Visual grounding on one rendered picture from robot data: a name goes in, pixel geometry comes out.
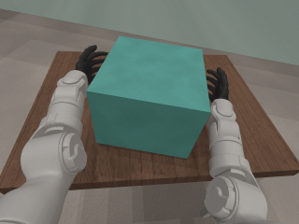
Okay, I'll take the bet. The carton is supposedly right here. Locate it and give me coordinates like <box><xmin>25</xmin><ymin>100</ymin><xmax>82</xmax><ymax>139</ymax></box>
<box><xmin>86</xmin><ymin>35</ymin><xmax>211</xmax><ymax>159</ymax></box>

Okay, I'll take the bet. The robot left forearm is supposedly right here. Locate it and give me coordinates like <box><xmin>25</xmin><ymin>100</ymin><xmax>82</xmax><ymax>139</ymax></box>
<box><xmin>21</xmin><ymin>70</ymin><xmax>89</xmax><ymax>174</ymax></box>

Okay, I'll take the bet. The robot right forearm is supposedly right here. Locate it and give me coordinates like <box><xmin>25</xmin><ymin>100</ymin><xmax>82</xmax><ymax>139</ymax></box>
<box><xmin>206</xmin><ymin>98</ymin><xmax>260</xmax><ymax>189</ymax></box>

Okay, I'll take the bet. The table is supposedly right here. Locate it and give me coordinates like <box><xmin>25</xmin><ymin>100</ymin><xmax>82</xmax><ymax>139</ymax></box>
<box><xmin>0</xmin><ymin>50</ymin><xmax>299</xmax><ymax>218</ymax></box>

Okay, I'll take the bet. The left robot upper arm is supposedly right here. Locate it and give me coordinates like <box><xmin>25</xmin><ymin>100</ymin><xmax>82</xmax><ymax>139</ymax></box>
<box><xmin>0</xmin><ymin>132</ymin><xmax>87</xmax><ymax>224</ymax></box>

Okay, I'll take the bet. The right robot hand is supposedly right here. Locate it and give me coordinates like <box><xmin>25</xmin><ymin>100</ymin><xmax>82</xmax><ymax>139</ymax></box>
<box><xmin>206</xmin><ymin>67</ymin><xmax>229</xmax><ymax>103</ymax></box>

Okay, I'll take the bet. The left robot hand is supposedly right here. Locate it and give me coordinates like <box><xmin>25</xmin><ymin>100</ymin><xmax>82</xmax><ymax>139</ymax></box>
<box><xmin>75</xmin><ymin>45</ymin><xmax>107</xmax><ymax>85</ymax></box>

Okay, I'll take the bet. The right robot upper arm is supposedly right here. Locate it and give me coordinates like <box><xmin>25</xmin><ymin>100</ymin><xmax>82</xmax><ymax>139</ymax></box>
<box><xmin>204</xmin><ymin>175</ymin><xmax>289</xmax><ymax>224</ymax></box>

